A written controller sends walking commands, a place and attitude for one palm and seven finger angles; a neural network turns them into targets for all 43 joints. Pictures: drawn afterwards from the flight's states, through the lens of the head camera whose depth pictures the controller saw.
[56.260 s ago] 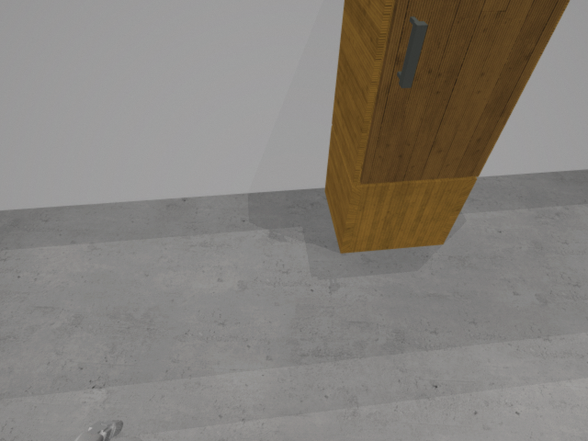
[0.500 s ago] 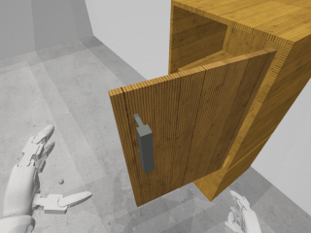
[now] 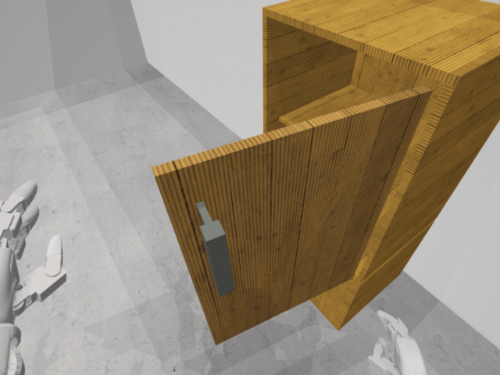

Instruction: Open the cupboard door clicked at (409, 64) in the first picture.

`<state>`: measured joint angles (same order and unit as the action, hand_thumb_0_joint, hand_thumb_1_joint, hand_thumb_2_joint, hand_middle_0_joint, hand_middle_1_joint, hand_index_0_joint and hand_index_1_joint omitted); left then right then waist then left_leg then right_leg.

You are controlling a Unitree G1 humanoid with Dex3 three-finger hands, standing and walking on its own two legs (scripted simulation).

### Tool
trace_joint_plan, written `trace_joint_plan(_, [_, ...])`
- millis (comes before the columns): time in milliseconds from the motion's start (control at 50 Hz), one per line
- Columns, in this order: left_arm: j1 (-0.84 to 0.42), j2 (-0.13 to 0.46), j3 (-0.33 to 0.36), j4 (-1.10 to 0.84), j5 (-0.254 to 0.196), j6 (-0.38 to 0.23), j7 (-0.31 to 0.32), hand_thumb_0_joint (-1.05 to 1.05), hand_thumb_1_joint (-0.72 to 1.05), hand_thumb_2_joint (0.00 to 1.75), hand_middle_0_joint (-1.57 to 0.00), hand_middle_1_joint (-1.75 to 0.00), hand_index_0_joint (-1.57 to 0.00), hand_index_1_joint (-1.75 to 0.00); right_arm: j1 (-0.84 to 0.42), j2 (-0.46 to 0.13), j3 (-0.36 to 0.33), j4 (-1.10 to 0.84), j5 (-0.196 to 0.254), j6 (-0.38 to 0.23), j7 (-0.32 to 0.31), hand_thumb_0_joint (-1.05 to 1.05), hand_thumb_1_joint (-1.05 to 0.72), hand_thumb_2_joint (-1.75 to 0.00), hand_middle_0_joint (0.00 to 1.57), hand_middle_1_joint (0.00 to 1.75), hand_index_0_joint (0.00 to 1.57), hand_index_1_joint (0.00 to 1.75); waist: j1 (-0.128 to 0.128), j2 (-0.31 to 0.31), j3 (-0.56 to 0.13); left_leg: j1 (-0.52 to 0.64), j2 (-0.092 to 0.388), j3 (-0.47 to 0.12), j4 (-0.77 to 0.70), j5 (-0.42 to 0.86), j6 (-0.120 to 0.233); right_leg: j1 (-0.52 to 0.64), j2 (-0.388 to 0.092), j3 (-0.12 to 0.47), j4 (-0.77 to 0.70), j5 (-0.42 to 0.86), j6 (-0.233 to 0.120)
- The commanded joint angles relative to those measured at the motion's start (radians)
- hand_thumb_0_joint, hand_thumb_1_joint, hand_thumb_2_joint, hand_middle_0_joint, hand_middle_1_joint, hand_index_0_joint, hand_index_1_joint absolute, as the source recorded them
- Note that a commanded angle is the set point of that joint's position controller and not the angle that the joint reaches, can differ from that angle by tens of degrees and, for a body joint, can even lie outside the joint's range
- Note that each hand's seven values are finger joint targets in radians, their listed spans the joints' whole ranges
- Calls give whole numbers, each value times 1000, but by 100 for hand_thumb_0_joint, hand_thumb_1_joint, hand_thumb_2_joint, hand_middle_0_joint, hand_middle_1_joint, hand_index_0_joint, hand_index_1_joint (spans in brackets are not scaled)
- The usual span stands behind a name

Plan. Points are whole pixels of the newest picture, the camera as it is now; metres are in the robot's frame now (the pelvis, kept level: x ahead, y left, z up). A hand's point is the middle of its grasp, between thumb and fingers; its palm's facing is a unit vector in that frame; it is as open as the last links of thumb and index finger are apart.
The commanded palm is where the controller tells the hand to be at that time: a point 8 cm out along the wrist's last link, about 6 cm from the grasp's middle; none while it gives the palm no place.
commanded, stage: draw the hand back to the body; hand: left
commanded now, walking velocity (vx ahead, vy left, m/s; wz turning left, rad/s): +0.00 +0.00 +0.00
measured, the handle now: (213, 249) +0.26 +0.09 +0.11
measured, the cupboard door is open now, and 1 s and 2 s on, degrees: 78 78 78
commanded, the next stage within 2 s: step back with the hand held close in 0.30 s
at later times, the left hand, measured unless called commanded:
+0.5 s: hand (43, 274) +0.18 +0.27 +0.16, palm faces +0.47 -0.78 -0.41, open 7.4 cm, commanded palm +0.12 +0.30 +0.18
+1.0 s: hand out of the picture +0.09 +0.29 +0.16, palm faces +0.44 -0.75 -0.49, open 7.4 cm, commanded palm +0.04 +0.32 +0.18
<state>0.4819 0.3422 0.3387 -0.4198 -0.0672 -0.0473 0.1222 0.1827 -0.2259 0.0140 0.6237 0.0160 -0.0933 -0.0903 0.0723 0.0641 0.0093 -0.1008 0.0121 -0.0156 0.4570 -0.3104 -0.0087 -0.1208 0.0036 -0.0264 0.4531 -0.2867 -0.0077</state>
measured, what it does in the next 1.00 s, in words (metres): shifts its weight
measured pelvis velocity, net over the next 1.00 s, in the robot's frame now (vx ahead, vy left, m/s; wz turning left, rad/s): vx -0.11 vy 0.02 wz -0.02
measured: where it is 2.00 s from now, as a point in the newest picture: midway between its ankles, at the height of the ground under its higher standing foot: outside the picture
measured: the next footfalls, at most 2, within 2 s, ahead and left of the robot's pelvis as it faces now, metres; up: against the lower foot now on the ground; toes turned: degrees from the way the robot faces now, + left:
right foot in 1.52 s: -0.27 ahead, -0.08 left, +0.00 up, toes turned -5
left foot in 1.68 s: -0.17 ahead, +0.08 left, +0.00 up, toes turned -1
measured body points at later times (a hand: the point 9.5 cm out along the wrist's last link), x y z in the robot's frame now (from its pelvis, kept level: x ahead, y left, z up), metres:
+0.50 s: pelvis -0.02 +0.00 +0.00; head -0.03 -0.02 +0.45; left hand +0.14 +0.31 +0.19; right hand +0.17 -0.21 -0.09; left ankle -0.04 +0.13 -0.74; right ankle -0.02 -0.11 -0.74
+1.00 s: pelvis -0.11 +0.02 -0.02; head -0.10 +0.03 +0.43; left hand +0.07 +0.32 +0.18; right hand +0.07 -0.22 -0.09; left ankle -0.04 +0.13 -0.74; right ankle -0.02 -0.11 -0.74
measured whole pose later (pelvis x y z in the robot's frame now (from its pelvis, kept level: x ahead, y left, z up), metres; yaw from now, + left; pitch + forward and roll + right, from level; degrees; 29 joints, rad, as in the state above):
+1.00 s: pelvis -0.11 +0.02 -0.02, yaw -1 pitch -2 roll +0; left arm 0.54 0.40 0.44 -0.51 -0.01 -0.18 0.16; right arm 0.21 -0.21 0.00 0.55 0.02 -0.05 -0.08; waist 0.01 0.00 0.05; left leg -0.36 -0.01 0.02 0.62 -0.23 0.03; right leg -0.37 -0.02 0.00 0.58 -0.17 0.02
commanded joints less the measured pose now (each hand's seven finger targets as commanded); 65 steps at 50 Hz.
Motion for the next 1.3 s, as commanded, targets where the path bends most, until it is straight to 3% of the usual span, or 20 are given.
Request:
trace_joint_plan(0, [-49,163,95,-207,0,-68,15,0,90,90,-20,-30,-20,-30,-112,-95,-38,-164,-4,-50,1,0,-90,-90,20,30,20,30,-2,-7,-99,10,1,32,-38,416,30,55,-18,-6,-52,376,0])
trace_joint_plan(380, [-77,162,95,-185,2,-82,15,0,90,90,-20,-30,-20,-30,-124,-92,-37,-156,-4,-60,3,0,-90,-90,20,30,20,30,-5,-22,-50,-9,-2,26,-73,287,27,39,-8,-5,-87,257,-2])
trace_joint_plan(400, [-179,198,107,-230,4,-88,20,0,90,90,-20,-30,-20,-30,-128,-99,-35,-155,-5,-65,2,0,-90,-90,20,30,20,30,-11,2,-74,-1,-6,25,-74,274,29,43,-10,0,-91,246,-3])
trace_joint_plan(420, [-358,366,276,-256,13,-144,35,0,90,90,-20,-30,-20,-30,-99,-104,-23,-185,4,-49,2,0,-90,-90,20,30,20,30,-45,35,46,-76,15,-1,-64,199,42,-45,-54,79,-139,282,-3])
trace_joint_plan(460, [-117,221,166,-116,12,-145,10,0,90,90,-20,-30,-20,-30,-110,-102,-39,-158,-4,-27,3,0,-90,-90,20,30,20,30,-51,-112,-5,-48,13,-7,-23,224,48,-52,-75,98,-148,353,-3])
trace_joint_plan(500, [-38,181,126,-121,17,-138,0,0,90,90,-20,-30,-20,-30,-107,-111,-47,-179,-6,-2,11,0,-90,-90,20,30,20,30,-56,-107,-48,-41,20,2,-12,298,43,-37,-81,81,-123,413,2])
trace_joint_plan(540, [19,179,128,-146,19,-141,4,0,90,90,-20,-30,-20,-30,-108,-116,-55,-185,-7,15,11,0,-90,-90,20,30,20,30,-56,-42,-100,-44,39,2,-25,380,38,-7,-79,62,-81,449,6])
trace_joint_plan(700, [74,272,219,-319,22,-161,38,0,90,90,-20,-30,-20,-30,-108,-107,-69,-232,0,47,1,0,-90,-90,20,30,20,30,-56,-33,-191,-151,60,-19,-27,374,37,36,-66,66,2,458,13])
trace_joint_plan(780, [87,261,224,-330,26,-175,49,0,90,90,-20,-30,-20,-30,-102,-112,-70,-238,-2,33,-8,0,-90,-90,20,30,20,30,-53,58,-159,-278,92,-52,-83,247,58,59,-34,54,73,339,25])
trace_joint_plan(920, [49,226,219,-274,57,-196,57,0,90,90,-20,-30,-20,-30,-72,-137,-78,-219,-4,-12,-8,0,-90,-90,20,30,20,30,-64,81,-57,-610,135,-105,-155,-275,103,123,-14,69,180,147,30])
trace_joint_plan(1000, [-30,208,191,-261,71,-204,59,0,90,90,-20,-30,-20,-30,-52,-134,-77,-218,-7,-30,-3,0,-90,-90,20,30,20,30,-76,-53,-9,-614,84,-79,-20,-373,92,-31,-58,166,64,-88,8])
trace_joint_plan(1060, [-66,235,185,-282,62,-207,75,0,90,90,-20,-30,-20,-30,-35,-110,-68,-185,-14,-30,0,0,-90,-90,20,30,20,30,-84,-215,-25,-318,-8,-5,272,-215,31,-373,-200,294,-190,-355,-66])
trace_joint_plan(1100, [-82,251,187,-300,56,-208,85,0,90,90,-20,-30,-20,-30,-33,-96,-57,-157,-20,-26,6,0,-90,-90,20,30,20,30,-93,-257,-68,-156,-22,31,391,-122,19,-487,-255,259,-220,-335,-89])
trace_joint_plan(1140, [-53,266,209,-323,49,-210,93,0,90,90,-20,-30,-20,-30,-32,-106,-56,-162,-20,-20,0,0,-90,-90,20,30,20,30,-99,-154,-101,-129,-6,9,232,-99,27,-444,-205,165,-120,-244,-58])
trace_joint_plan(1160, [-48,263,210,-348,44,-214,90,0,90,90,-20,-30,-20,-30,-45,-116,-54,-182,-18,-21,-3,0,-90,-90,20,30,20,30,-96,-56,-73,-189,31,-62,93,-171,44,-430,-140,114,-32,-263,-25])
trace_joint_plan(1180, [-37,267,228,-386,45,-225,89,0,90,90,-20,-30,-20,-30,-57,-142,-59,-202,-20,-29,-9,0,-90,-90,20,30,20,30,-89,138,-57,-357,134,-222,-108,-319,91,-321,-46,68,164,-242,12])
trace_joint_plan(1200, [-23,270,263,-393,53,-231,94,0,90,90,-20,-30,-20,-30,-68,-147,-64,-211,-23,-42,-11,0,-90,-90,20,30,20,30,-79,362,-79,-629,309,-458,-353,-569,175,-102,73,11,577,-167,44])
trace_joint_plan(1220, [-47,326,305,-386,70,-233,105,0,90,90,-20,-30,-20,-30,-55,-105,-73,-198,-27,-53,-14,0,-90,-90,20,30,20,30,-86,322,-67,-683,363,-514,-392,-490,216,-96,67,82,831,-172,33])
trace_joint_plan(1260, [-34,290,282,-389,55,-247,95,0,90,90,-20,-30,-20,-30,-55,-103,-92,-166,-26,-74,7,0,-90,-90,20,30,20,30,-77,110,-104,-515,317,-362,-252,-242,201,-203,63,121,860,-190,25])
trace_joint_plan(1280, [25,265,274,-335,46,-240,92,0,90,90,-20,-30,-20,-30,-59,-116,-102,-154,-18,-80,17,0,-90,-90,20,30,20,30,-69,89,-110,-455,279,-274,-215,-219,176,-227,74,89,824,-192,29])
